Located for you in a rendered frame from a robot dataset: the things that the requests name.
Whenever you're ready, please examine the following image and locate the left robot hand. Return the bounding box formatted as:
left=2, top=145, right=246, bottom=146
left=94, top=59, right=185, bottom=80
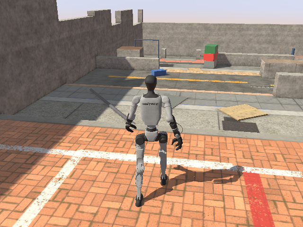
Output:
left=125, top=124, right=136, bottom=132

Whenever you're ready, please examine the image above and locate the robot right forearm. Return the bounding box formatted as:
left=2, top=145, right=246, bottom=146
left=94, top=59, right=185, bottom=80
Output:
left=170, top=115, right=181, bottom=139

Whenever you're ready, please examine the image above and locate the robot left forearm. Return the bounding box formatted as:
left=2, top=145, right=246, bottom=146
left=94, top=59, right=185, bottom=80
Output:
left=126, top=114, right=133, bottom=126

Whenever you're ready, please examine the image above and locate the right robot foot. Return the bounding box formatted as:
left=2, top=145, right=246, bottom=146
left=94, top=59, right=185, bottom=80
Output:
left=160, top=174, right=167, bottom=185

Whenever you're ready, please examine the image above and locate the right robot hand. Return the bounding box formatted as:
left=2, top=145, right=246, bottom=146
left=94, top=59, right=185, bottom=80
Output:
left=172, top=137, right=183, bottom=150

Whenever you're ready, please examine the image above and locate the humanoid robot head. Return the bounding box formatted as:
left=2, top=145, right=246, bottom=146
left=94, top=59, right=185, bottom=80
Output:
left=143, top=75, right=159, bottom=98

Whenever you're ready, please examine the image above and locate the robot left upper arm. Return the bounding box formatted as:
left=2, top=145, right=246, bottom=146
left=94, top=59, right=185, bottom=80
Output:
left=128, top=95, right=141, bottom=120

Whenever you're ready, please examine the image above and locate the robot right upper arm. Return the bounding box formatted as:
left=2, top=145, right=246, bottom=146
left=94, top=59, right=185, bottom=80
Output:
left=161, top=96, right=173, bottom=122

